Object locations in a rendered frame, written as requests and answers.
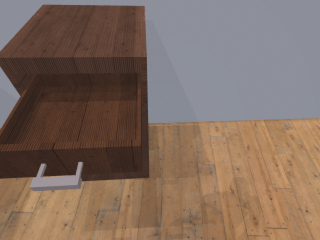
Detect drawer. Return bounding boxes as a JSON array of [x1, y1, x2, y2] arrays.
[[0, 72, 142, 179]]

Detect cabinet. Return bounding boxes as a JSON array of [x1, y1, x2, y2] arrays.
[[0, 4, 150, 181]]

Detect handle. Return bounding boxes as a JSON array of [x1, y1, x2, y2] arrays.
[[29, 162, 83, 192]]

